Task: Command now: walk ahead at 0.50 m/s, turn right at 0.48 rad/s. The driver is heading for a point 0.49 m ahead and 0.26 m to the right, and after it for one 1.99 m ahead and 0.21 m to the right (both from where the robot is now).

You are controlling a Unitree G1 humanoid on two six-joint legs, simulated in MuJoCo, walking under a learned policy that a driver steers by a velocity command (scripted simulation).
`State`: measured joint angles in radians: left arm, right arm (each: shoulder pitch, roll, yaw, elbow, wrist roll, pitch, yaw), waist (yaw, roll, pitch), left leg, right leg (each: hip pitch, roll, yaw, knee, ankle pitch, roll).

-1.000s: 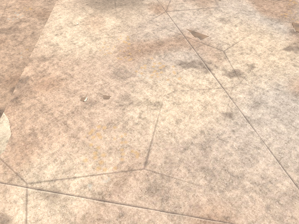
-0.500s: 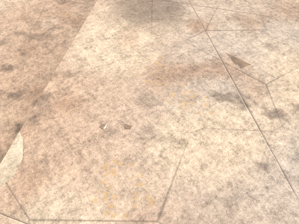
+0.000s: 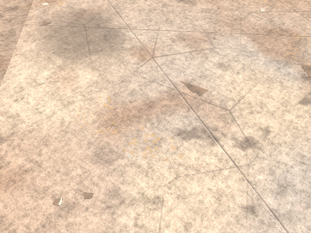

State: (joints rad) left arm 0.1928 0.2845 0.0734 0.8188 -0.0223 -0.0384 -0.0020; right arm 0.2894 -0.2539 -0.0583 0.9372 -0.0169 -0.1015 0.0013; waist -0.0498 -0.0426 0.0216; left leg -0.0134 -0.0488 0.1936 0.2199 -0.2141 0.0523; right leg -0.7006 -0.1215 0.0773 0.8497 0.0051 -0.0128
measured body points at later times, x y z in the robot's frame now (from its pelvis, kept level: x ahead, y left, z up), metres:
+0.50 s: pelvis +0.28 -0.07 +0.00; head +0.31 -0.09 +0.45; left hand +0.42 +0.18 -0.10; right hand +0.40 -0.38 -0.09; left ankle +0.47 +0.09 -0.68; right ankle +0.24 -0.13 -0.74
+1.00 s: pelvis +0.49 -0.08 +0.00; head +0.53 -0.11 +0.44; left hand +0.78 +0.06 -0.10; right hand +0.44 -0.37 -0.12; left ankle +0.58 +0.00 -0.74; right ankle +0.46 -0.24 -0.70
